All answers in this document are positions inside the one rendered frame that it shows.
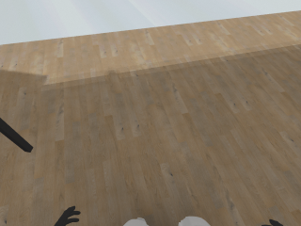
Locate right robot thigh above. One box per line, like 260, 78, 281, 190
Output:
178, 216, 210, 226

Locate table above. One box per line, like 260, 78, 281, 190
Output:
0, 118, 34, 153

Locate left robot hand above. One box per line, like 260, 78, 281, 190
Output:
54, 206, 81, 226

